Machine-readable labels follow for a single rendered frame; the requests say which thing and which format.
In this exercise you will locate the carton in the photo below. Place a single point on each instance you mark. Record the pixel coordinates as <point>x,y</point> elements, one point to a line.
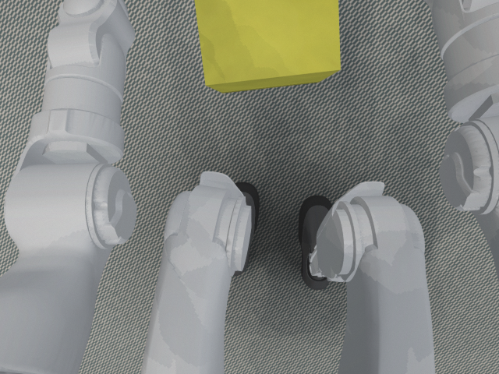
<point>259,44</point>

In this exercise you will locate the robot right thigh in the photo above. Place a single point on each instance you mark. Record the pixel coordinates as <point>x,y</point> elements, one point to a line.
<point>388,325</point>

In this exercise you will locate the left robot forearm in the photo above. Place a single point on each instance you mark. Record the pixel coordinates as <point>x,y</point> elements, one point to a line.
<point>83,87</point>

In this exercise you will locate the right robot forearm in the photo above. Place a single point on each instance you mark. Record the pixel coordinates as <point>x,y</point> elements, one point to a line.
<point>468,40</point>

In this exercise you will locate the right robot upper arm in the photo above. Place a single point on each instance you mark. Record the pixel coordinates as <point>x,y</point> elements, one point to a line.
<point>469,175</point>

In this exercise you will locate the left robot upper arm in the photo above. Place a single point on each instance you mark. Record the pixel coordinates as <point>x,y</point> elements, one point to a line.
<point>65,219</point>

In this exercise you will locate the robot right shin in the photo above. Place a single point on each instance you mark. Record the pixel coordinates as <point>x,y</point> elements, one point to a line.
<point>319,262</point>

